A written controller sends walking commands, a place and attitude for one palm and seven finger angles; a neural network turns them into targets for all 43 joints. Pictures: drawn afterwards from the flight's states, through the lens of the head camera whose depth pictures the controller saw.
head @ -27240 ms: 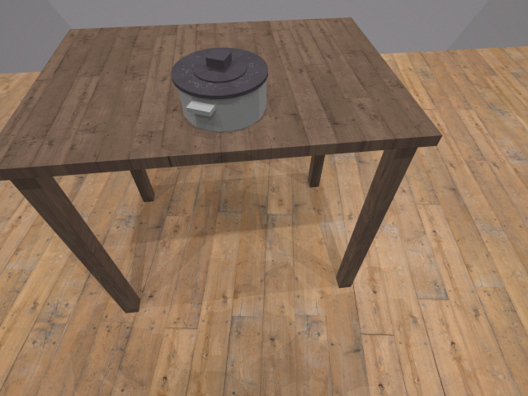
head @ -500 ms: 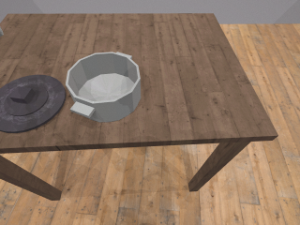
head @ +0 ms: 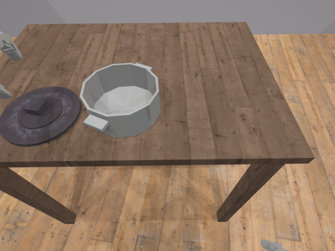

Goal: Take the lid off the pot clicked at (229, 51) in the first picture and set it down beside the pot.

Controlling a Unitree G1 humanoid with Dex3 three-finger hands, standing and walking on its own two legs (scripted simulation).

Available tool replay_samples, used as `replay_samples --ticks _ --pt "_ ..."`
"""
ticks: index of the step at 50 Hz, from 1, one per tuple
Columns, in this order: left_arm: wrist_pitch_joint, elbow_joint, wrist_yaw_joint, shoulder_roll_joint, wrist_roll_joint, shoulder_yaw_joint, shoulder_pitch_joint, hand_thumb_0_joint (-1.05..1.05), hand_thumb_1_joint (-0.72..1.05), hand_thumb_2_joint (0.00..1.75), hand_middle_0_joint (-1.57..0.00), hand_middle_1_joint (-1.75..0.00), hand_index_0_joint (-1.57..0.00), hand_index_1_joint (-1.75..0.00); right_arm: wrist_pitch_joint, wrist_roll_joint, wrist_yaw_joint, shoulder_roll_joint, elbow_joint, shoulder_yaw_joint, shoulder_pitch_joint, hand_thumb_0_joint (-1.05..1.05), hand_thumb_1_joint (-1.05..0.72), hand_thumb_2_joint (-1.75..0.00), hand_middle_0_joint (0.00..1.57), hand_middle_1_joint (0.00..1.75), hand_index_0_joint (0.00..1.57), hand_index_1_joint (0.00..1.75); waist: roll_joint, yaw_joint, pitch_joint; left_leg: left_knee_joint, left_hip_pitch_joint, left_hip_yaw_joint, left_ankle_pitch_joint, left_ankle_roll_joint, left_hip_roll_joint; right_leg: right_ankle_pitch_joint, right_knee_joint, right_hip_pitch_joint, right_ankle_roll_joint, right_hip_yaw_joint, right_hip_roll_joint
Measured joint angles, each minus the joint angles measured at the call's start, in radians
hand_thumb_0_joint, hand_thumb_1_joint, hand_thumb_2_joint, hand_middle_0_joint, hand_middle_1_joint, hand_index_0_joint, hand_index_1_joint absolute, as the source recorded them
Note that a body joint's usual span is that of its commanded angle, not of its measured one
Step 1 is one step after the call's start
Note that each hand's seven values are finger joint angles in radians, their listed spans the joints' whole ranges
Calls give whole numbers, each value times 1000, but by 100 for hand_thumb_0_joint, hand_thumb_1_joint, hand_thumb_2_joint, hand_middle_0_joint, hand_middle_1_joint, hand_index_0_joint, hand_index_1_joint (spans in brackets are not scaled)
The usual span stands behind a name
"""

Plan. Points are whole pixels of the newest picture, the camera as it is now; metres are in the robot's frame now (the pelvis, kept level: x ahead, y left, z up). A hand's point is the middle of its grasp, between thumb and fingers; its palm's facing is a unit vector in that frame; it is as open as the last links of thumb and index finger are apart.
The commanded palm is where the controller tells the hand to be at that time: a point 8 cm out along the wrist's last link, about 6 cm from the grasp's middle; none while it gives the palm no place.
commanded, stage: draw the hand back to the body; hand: left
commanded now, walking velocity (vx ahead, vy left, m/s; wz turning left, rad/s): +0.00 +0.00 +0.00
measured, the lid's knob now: (36, 106) +0.46 +0.36 +0.07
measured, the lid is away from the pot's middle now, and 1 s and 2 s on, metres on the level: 0.23 0.23 0.23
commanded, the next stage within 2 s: step back with the hand held close in 1.78 s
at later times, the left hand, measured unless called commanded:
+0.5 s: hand (4, 58) +0.38 +0.27 +0.27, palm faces +0.56 -0.80 -0.21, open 10.1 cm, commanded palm +0.32 +0.30 +0.28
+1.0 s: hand (0, 97) +0.30 +0.25 +0.26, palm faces +0.54 -0.81 -0.22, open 7.8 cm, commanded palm +0.25 +0.27 +0.27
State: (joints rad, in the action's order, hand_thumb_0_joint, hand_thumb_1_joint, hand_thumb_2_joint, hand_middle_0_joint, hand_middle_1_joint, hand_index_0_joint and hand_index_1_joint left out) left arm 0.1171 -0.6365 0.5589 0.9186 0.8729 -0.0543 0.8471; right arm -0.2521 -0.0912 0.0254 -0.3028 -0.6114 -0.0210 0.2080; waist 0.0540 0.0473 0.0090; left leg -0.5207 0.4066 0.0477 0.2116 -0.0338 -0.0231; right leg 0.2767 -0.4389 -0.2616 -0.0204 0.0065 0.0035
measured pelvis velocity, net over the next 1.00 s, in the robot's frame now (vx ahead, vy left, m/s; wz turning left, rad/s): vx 0.02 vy -0.04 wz -0.06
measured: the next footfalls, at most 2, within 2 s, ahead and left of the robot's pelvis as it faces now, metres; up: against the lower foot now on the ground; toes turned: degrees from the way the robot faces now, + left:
none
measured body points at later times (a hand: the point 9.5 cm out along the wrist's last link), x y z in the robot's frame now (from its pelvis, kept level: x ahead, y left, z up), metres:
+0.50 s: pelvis +0.03 -0.04 +0.01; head +0.03 -0.05 +0.46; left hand +0.34 +0.31 +0.29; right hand +0.17 -0.30 -0.10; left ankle +0.03 +0.10 -0.74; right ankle -0.04 -0.14 -0.74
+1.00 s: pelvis +0.02 -0.04 +0.01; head +0.01 -0.06 +0.46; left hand +0.27 +0.29 +0.28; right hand +0.21 -0.27 -0.08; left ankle +0.03 +0.10 -0.74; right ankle -0.04 -0.14 -0.74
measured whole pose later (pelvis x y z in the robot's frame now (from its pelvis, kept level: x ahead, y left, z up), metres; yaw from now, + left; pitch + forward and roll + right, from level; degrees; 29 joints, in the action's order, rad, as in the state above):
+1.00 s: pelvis +0.02 -0.04 +0.01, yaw -3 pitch -2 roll +0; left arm -0.03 0.16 -0.09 0.45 -0.12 -0.48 0.07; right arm 0.05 -0.02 0.06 -0.23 -0.68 -0.02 0.14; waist 0.05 -0.07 0.01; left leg -0.38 0.13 0.01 0.21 0.02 0.04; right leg 0.26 -0.33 -0.03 0.03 -0.04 -0.05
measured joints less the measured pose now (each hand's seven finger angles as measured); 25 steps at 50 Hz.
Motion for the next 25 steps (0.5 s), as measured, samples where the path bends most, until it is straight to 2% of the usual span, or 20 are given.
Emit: replay_samples --ticks 1,2,4,5,6,7,9,12,15,19,25 --pt "0 19 -1 -5 -5 -2 -13 0 -6 77 -42 -76 -42 -76 2 1 1 0 0 -1 -6 0 -91 -90 20 30 20 30 2 -4 0 0 -2 2 -1 1 0 0 0 3 1 2 0" --pt "-5 16 -42 -27 -137 -40 -16 0 -7 77 -42 -76 -43 -76 18 1 3 3 9 5 -3 0 -91 -90 20 30 20 30 3 -17 -8 3 -12 1 -1 3 0 0 1 11 4 1 0" --pt "-44 18 -181 -90 -430 -119 -40 0 -7 77 -42 -76 -43 -76 68 3 9 8 22 -3 8 0 -91 -90 20 30 20 30 0 -45 -29 22 -47 -6 -4 8 3 -2 11 38 14 -6 -2" --pt "-63 41 -250 -123 -546 -154 -70 0 -7 77 -42 -76 -43 -76 88 4 13 13 23 -13 10 0 -91 -90 20 30 20 30 -4 -54 -32 35 -64 -10 -6 10 6 -5 20 52 15 -12 -3" --pt "-79 77 -314 -156 -638 -187 -106 0 -7 77 -42 -76 -43 -76 107 7 17 19 22 -23 9 0 -91 -90 20 30 20 30 -9 -58 -31 46 -80 -16 -8 12 9 -8 29 64 13 -17 -5" --pt "-93 119 -370 -188 -709 -219 -143 0 -7 77 -43 -76 -43 -76 123 12 20 27 20 -32 7 0 -91 -90 20 30 20 30 -15 -60 -29 56 -95 -20 -9 15 12 -11 38 76 12 -23 -8" --pt "-117 184 -463 -243 -804 -270 -200 0 -6 77 -42 -76 -43 -76 152 22 25 44 11 -43 -1 0 -91 -90 20 30 20 30 -27 -58 -22 70 -122 -28 -7 21 21 -15 54 100 15 -32 -15" --pt "-129 233 -557 -297 -880 -322 -254 0 -5 77 -42 -75 -42 -75 184 32 31 60 -4 -46 -12 0 -91 -90 20 30 21 30 -37 -52 -14 84 -155 -36 -1 30 34 -18 74 131 23 -41 -26" --pt "-130 290 -608 -326 -911 -370 -320 0 -1 77 -41 -74 -41 -73 210 42 33 60 -14 -39 -18 0 -91 -90 20 30 21 30 -32 -44 -7 97 -181 -43 4 37 43 -18 90 156 30 -49 -34" --pt "-140 346 -640 -339 -939 -412 -399 0 5 78 -39 -70 -39 -70 231 48 33 45 -34 -19 -13 0 -91 -90 20 30 21 30 -21 -48 6 109 -203 -48 9 43 50 -13 96 172 36 -54 -40" --pt "-139 447 -653 -359 -956 -437 -499 0 18 80 -36 -64 -36 -64 243 50 33 17 -71 7 -5 1 -91 -90 20 30 21 30 -9 -69 15 118 -220 -44 14 51 55 -3 97 187 45 -50 -46"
